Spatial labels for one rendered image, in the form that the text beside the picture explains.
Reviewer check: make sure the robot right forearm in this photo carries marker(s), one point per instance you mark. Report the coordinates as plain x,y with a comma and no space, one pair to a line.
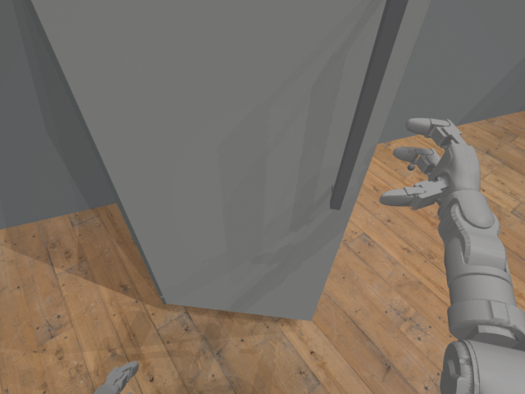
482,302

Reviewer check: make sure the right robot upper arm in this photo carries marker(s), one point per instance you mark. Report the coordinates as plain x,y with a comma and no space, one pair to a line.
473,367

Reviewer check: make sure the robot right hand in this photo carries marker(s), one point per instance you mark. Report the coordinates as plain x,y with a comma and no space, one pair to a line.
459,166

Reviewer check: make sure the fridge door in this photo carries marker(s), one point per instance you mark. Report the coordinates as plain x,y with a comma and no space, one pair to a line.
222,125

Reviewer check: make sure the robot left hand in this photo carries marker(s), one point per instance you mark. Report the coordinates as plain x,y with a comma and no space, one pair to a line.
117,379

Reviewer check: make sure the handle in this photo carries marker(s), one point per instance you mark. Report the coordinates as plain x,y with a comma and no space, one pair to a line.
386,35

